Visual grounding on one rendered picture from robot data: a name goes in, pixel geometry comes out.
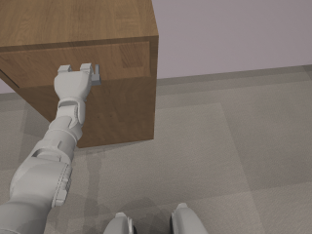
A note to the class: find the robot left shin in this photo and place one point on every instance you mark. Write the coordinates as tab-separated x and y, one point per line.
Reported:
120	214

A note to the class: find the robot left forearm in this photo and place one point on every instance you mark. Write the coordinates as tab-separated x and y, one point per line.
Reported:
60	140

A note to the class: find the drawer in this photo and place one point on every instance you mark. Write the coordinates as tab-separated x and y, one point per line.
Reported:
33	68

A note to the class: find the handle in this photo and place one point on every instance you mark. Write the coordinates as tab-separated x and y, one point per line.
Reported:
96	80

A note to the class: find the robot left upper arm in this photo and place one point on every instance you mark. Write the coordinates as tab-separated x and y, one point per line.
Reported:
41	185

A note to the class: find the cabinet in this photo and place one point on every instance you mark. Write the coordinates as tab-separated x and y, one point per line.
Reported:
117	111

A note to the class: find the right robot thigh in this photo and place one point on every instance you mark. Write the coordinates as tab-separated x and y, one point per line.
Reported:
185	221

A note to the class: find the left robot hand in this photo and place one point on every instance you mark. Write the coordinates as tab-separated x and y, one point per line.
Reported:
74	84

